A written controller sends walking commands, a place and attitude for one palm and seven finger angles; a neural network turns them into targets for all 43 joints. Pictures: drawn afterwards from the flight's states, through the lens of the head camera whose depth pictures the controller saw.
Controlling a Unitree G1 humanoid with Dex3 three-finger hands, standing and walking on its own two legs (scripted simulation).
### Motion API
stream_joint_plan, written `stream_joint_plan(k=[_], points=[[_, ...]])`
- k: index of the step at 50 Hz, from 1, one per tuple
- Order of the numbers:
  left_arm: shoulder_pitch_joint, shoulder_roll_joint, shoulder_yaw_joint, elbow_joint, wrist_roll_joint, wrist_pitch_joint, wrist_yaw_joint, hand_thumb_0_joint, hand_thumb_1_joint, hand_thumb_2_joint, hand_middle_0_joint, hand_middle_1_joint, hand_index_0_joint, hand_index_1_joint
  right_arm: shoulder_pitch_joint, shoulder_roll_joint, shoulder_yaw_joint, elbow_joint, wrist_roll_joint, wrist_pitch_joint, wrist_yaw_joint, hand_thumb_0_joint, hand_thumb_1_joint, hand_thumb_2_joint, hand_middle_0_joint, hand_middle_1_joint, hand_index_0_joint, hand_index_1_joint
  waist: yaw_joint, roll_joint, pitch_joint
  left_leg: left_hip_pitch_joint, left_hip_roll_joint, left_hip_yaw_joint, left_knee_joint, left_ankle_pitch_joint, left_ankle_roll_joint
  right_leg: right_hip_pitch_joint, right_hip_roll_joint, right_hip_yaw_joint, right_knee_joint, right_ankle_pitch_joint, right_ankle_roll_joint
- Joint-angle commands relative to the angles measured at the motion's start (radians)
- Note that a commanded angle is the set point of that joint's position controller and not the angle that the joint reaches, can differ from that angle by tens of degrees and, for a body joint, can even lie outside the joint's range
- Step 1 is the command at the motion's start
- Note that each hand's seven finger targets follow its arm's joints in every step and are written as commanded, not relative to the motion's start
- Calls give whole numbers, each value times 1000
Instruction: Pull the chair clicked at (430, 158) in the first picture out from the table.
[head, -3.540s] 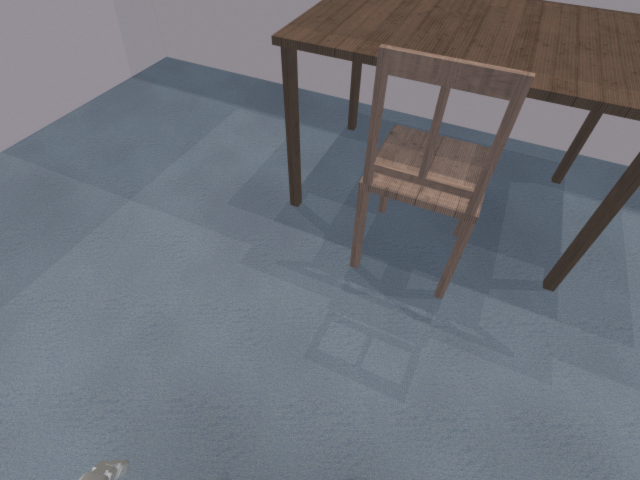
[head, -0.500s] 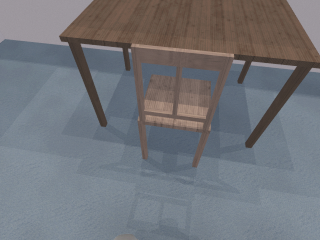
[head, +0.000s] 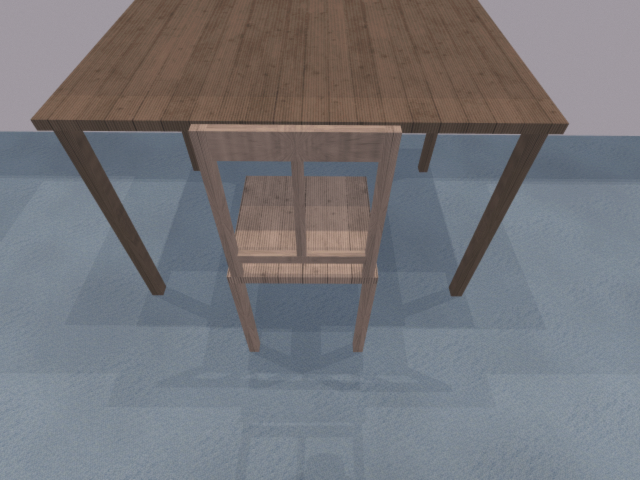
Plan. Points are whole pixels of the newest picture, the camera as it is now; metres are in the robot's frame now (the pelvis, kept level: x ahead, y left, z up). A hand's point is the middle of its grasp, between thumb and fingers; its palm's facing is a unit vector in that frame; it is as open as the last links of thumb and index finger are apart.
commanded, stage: take the last steps up to it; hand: left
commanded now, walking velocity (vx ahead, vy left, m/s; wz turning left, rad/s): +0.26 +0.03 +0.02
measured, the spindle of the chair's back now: (299, 211) +0.63 +0.05 -0.10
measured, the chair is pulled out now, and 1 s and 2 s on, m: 0.00 0.00 0.00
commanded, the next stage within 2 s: come to a stop and stand still in 0.32 s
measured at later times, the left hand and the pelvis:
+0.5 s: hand out of the picture +0.12 +0.20 -0.18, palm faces +0.06 -0.99 -0.15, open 7.4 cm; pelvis +0.14 +0.03 +0.00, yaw -1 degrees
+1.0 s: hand (191, 438) +0.22 +0.20 -0.18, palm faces +0.05 -0.98 -0.20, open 7.4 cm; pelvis +0.15 +0.02 +0.00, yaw +0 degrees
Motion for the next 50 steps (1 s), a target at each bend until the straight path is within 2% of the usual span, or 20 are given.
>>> stream_joint_plan(k=[1, 3, 6, 12, 15, 16, 17, 18, 21, 24, 28, 31, 34, 36, 38, 43, 46, 47, 49, 50], points=[[319, 220, 53, 56, -11, -34, 34, 0, 900, 900, -200, -300, -200, -300, -185, -110, -21, -129, 1, -19, 9, 0, -900, -900, 200, 300, 200, 300, 166, -253, 21, -554, -3, -103, 486, -207, 29, 316, -370, 528, -342, -113, -219], [217, 135, 41, 29, -5, -35, 45, 0, 900, 900, -200, -300, -200, -300, -167, -91, -32, -115, 0, -13, 14, 0, -900, -900, 200, 300, 200, 300, 98, -114, 99, -547, 42, -134, 541, -94, 27, 202, -333, 405, -347, -93, -212], [154, 99, 21, 9, -1, -54, 43, 0, 900, 900, -200, -300, -200, -300, -106, -49, -26, -92, -4, -3, 23, 0, -900, -900, 200, 300, 200, 300, 34, -107, 96, -424, 35, -92, 452, 22, 3, 80, -248, 185, -333, 172, -159], [184, 142, 21, 43, -1, -53, 43, 0, 900, 900, -200, -300, -200, -300, -160, -52, -17, -125, 3, -15, 34, 0, -900, -900, 200, 300, 200, 300, 43, -140, 63, -244, -16, -46, 164, 108, 20, 70, -206, 114, -262, 309, -122], [175, 128, 21, 53, -7, -41, 43, 0, 900, 900, -200, -300, -200, -300, -34, -85, -21, -87, -4, -28, 21, 0, -900, -900, 200, 300, 200, 300, -22, -74, 18, 11, -62, -28, -18, 217, 29, 18, -141, 63, -42, 344, -77], [192, 103, 16, 48, -12, -38, 39, 0, 900, 900, -200, -300, -200, -300, 66, -156, -34, -65, -13, -37, 10, 0, -900, -900, 200, 300, 200, 300, -52, 51, -59, 160, 33, -151, -71, 325, 66, -53, -71, 26, 176, 236, -42], [236, 44, 11, 31, -25, -35, 34, 0, 900, 900, -200, -300, -200, -300, 126, -259, -53, -62, -20, -37, -2, 0, -900, -900, 200, 300, 200, 300, -45, 291, -132, 276, 281, -475, -177, 439, 181, -228, 53, -55, 454, -219, 0], [219, 59, 6, 6, -14, -34, 38, 0, 900, 900, -200, -300, -200, -300, 118, -273, -51, -67, -5, -25, -9, 0, -900, -900, 200, 300, 200, 300, -38, 258, -130, 214, 349, -577, -248, 338, 252, -275, 56, 36, 634, -378, -12], [147, 47, 12, 21, -5, -27, 29, 0, 900, 900, -200, -300, -200, -300, -95, -137, -21, -109, -1, -34, -17, 0, -900, -900, 200, 300, 200, 300, 21, 132, 23, -42, 252, -387, -316, 183, 213, -310, -51, 95, 686, -180, -6], [241, -12, -9, 63, -12, 7, 42, 0, 900, 900, -200, -300, -200, -300, -197, -100, 0, -121, 3, -38, -26, 0, -900, -900, 200, 300, 200, 300, 88, 86, -29, -117, 179, -191, -280, 560, 172, -118, -53, 81, 442, -108, 36], [209, 0, -19, 55, -11, 20, 59, 0, 900, 900, -200, -300, -200, -300, -194, -124, -10, -95, 5, -11, -31, 0, -900, -900, 200, 300, 200, 300, 69, 77, -52, -62, 193, -181, -213, 662, 173, -29, -25, 46, 181, -69, 49], [227, 40, -9, 54, -3, 27, 63, 0, 900, 900, -200, -300, -200, -300, -221, -130, -24, -99, 11, 12, -30, 0, -900, -900, 200, 300, 200, 300, 87, 101, -17, -113, 156, -165, -155, 511, 122, 36, -25, 51, 28, 106, 46], [163, 130, 2, 18, 4, 17, 64, 0, 900, 900, -200, -300, -200, -300, -192, -95, -30, -110, 18, 29, -17, 0, -900, -900, 200, 300, 200, 300, 49, -15, 2, -126, 13, -118, -49, 219, 24, -13, -149, 218, -62, 397, -27], [110, 173, 12, 1, -3, 9, 62, 0, 900, 900, -200, -300, -200, -300, -158, -71, -29, -106, 17, 53, -15, 0, -900, -900, 200, 300, 200, 300, 30, -216, -49, -81, -56, -72, 80, 44, -11, -42, -264, 324, -151, 458, -118], [78, 164, 12, -9, -3, 11, 66, 0, 900, 900, -200, -300, -200, -300, -159, -70, -32, -103, 15, 60, -17, 0, -900, -900, 200, 300, 200, 300, 35, -185, -48, -102, -62, -108, 186, -89, -13, -31, -284, 313, -176, 509, -170], [61, 172, 31, -12, 1, 17, 72, 0, 900, 900, -200, -300, -200, -300, -148, -68, -29, -102, 19, 57, -21, 0, -900, -900, 200, 300, 200, 300, 55, -153, -89, -148, -65, -132, 130, -105, -22, 115, -268, 251, -100, 676, -178], [33, 162, 29, -16, -10, 23, 71, 0, 900, 900, -200, -300, -200, -300, -88, -65, -21, -81, 14, 44, -21, 0, -900, -900, 200, 300, 200, 300, 32, -148, -109, -1, -52, -121, -123, 136, -16, 58, -211, 212, -54, 497, -96], [28, 134, 25, -21, -13, 25, 69, 0, 900, 900, -200, -300, -200, -300, -85, -90, -22, -79, 9, 36, -21, 0, -900, -900, 200, 300, 200, 300, 38, -73, -114, 52, 4, -171, -162, 266, 5, 5, -147, 169, -23, 371, -50], [-4, 79, 10, -30, -11, 40, 62, 0, 900, 900, -200, -300, -200, -300, -172, -137, -24, -102, 3, 28, -18, 0, -900, -900, 200, 300, 200, 300, 62, 192, -25, -101, 146, -313, -277, 340, 83, -6, -24, 45, 51, 29, 34], [-15, 80, 11, -26, -7, 48, 62, 0, 900, 900, -200, -300, -200, -300, -197, -130, -20, -110, 2, 27, -23, 0, -900, -900, 200, 300, 200, 300, 64, 195, 28, -167, 159, -332, -308, 331, 111, 4, -8, 58, 122, -56, 37]])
